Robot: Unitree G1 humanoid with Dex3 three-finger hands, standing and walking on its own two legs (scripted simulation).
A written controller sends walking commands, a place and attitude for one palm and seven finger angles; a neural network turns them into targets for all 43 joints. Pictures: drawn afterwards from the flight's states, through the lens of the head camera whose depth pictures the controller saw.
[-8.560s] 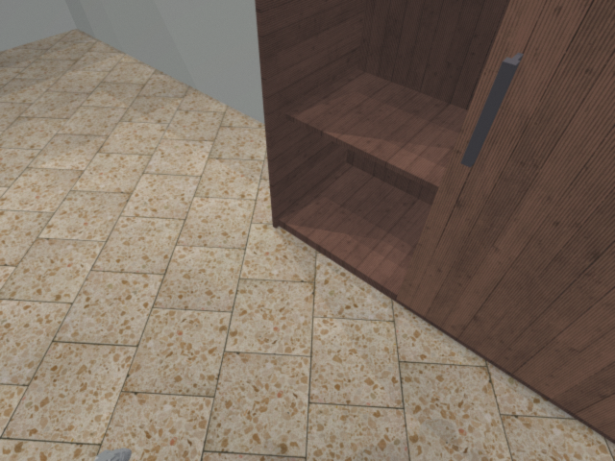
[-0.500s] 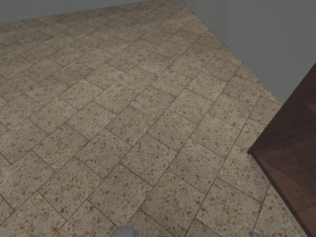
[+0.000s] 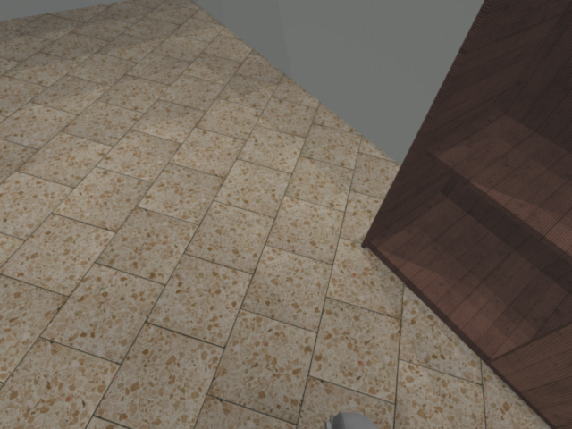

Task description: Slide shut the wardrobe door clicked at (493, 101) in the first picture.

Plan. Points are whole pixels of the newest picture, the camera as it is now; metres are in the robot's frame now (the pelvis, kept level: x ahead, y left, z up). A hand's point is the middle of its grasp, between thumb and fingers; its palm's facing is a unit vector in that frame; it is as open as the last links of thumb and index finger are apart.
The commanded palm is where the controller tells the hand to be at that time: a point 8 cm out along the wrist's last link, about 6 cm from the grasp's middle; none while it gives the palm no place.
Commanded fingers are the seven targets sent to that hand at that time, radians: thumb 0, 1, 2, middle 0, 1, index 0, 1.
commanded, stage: turn to face it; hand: right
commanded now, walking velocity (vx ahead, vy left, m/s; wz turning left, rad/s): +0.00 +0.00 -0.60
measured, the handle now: out of the picture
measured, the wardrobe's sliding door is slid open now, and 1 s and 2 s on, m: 0.60 0.60 0.60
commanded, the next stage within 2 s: take the last steps up to it in 1.30 s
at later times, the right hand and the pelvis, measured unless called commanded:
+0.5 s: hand out of the picture +0.03 -0.29 -0.16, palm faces +0.33 +0.91 -0.24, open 7.4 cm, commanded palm none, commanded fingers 0.00 -0.90 -0.90 0.20 0.30 0.20 0.30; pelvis +0.00 -0.05 +0.00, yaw -17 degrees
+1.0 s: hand out of the picture -0.01 -0.21 -0.14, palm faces +0.55 +0.78 -0.29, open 7.4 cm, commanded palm none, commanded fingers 0.00 -0.90 -0.90 0.20 0.30 0.20 0.30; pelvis +0.02 +0.01 +0.00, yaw -36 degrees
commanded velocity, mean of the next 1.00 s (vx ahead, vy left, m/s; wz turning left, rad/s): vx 0.00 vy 0.00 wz -0.58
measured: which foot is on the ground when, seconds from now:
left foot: down 0.00-0.22, up 0.24-0.72, down 0.74-1.00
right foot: up 0.00-0.20, down 0.22-0.74, up 0.76-1.00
